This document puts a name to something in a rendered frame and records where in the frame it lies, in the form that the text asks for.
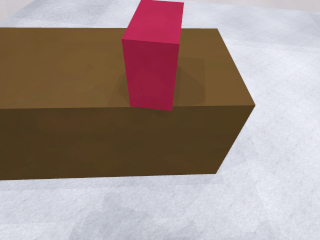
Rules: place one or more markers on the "carton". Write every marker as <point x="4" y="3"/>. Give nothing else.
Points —
<point x="150" y="49"/>

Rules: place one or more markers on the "pedestal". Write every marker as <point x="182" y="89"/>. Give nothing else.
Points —
<point x="65" y="110"/>

